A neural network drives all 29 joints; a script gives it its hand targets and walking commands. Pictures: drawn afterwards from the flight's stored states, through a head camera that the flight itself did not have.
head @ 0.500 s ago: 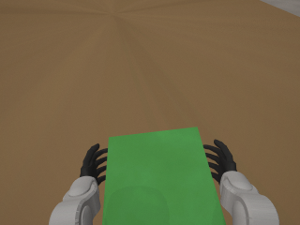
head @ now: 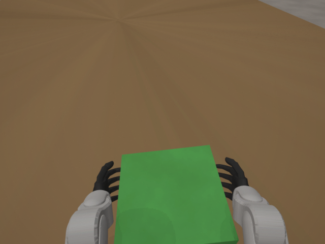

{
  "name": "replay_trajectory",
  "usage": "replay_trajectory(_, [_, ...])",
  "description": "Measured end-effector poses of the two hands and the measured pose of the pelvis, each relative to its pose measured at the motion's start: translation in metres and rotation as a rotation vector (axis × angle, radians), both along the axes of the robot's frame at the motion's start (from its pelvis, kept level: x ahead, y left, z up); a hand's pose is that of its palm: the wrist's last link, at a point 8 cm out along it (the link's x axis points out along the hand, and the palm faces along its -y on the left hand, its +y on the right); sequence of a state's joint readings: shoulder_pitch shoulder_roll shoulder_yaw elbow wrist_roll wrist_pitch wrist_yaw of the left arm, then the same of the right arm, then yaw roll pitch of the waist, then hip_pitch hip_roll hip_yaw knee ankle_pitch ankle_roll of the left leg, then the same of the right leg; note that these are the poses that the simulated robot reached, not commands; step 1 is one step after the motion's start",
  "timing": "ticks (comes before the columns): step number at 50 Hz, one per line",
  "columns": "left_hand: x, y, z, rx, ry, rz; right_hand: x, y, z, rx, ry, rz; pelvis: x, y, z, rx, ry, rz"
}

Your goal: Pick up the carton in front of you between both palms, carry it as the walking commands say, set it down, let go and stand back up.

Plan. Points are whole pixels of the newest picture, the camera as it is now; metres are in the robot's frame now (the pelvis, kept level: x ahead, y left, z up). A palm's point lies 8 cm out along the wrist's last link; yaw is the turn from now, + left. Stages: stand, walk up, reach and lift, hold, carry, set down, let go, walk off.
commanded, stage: carry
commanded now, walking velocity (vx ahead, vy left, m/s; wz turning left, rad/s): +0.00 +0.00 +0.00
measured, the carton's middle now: (172, 212) +0.23 +0.00 -0.02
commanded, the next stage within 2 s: hold in 0.72 s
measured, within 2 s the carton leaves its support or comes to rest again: neither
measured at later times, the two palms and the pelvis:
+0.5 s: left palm (109, 196) +0.25 +0.15 +0.03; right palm (233, 194) +0.25 -0.15 +0.03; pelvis -0.03 +0.00 +0.00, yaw +0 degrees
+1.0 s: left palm (102, 205) +0.22 +0.15 +0.05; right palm (236, 202) +0.22 -0.14 +0.05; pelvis -0.05 +0.00 +0.01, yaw +1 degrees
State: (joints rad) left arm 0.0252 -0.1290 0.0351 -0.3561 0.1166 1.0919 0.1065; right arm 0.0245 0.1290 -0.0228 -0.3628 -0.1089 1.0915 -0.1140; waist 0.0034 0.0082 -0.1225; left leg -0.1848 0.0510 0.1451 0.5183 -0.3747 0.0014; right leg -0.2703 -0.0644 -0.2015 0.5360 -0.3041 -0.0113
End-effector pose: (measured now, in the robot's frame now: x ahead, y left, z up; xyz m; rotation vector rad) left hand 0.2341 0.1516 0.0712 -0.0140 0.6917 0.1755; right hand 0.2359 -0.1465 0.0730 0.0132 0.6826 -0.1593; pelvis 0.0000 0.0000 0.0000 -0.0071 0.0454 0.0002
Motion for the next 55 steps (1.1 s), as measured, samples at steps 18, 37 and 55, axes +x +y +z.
replay_trajectory(18, [0.014, -0.002, -0.035, 0.073, 0.027, -0.051, 0.010, -0.001, -0.036, -0.064, 0.024, 0.051, -0.025, 0.000, 0.004, 0.004, -0.011, -0.001])
replay_trajectory(37, [0.018, -0.004, -0.030, 0.060, -0.025, -0.051, 0.015, -0.004, -0.033, -0.054, -0.026, 0.047, -0.033, -0.002, 0.004, 0.004, -0.021, -0.003])
replay_trajectory(55, [-0.022, 0.004, -0.019, 0.061, -0.025, -0.049, -0.022, 0.004, -0.023, -0.056, -0.025, 0.071, -0.067, 0.001, 0.012, 0.005, -0.173, 0.011])
